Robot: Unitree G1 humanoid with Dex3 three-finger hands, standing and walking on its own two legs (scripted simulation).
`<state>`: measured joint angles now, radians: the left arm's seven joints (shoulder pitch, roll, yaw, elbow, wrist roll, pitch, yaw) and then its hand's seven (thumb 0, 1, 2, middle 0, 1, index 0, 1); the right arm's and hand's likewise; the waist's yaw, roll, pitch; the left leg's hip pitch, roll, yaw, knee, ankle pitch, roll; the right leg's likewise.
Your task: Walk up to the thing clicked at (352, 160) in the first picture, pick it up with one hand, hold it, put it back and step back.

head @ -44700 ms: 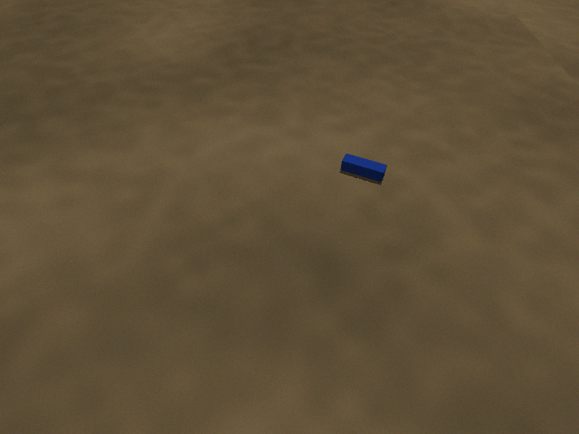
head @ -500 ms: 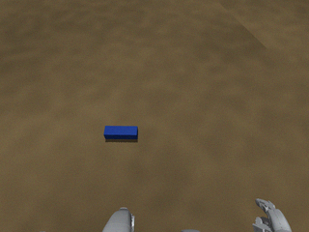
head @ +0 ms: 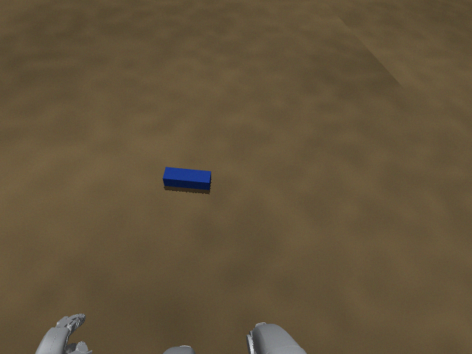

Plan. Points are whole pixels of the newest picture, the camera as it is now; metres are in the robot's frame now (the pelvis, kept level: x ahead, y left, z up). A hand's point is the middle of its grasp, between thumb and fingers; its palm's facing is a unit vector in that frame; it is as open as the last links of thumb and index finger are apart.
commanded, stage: step back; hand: left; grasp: from above
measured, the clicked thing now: (187, 178) +0.94 +0.20 -0.73
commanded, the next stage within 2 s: stand in 1.42 s
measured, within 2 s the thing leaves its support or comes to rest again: neither
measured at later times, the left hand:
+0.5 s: hand out of the picture -0.10 +0.25 -0.13, palm faces +0.00 -0.89 -0.45, open 7.4 cm
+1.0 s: hand out of the picture -0.11 +0.21 -0.13, palm faces +0.06 -0.92 -0.39, open 7.4 cm
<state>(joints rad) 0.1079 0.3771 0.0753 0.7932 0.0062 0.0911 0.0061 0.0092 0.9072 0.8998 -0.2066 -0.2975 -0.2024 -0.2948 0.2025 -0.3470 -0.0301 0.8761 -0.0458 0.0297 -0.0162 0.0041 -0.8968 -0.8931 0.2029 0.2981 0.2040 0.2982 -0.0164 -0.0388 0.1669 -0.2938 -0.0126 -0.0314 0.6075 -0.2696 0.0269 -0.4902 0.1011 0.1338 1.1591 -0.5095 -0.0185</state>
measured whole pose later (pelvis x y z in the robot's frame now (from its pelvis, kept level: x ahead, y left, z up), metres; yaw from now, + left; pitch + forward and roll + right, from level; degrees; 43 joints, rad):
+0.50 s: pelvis -0.16 -0.03 +0.00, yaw +0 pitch -1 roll +0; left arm 0.24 0.37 0.08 0.89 0.05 0.01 0.00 0.01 0.90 0.90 -0.21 -0.30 -0.21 -0.30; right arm 0.23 -0.42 -0.06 0.92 -0.03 0.05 0.00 0.00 -0.90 -0.89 0.20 0.30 0.20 0.30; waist 0.03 0.06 0.09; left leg -0.35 -0.04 -0.10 0.88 -0.48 -0.03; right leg -0.32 -0.03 -0.01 0.63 -0.30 -0.01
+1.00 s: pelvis -0.15 -0.06 +0.00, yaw +1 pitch -3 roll +0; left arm 0.25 0.34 0.07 0.97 0.04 -0.05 -0.02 0.01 0.90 0.90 -0.21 -0.30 -0.21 -0.30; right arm 0.24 -0.40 -0.06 0.97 -0.03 0.01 0.01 0.00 -0.90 -0.89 0.20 0.30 0.20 0.30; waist 0.03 0.05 0.06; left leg -0.39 -0.03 -0.10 0.96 -0.47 0.01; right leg -0.25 0.00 -0.08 0.56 -0.26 -0.05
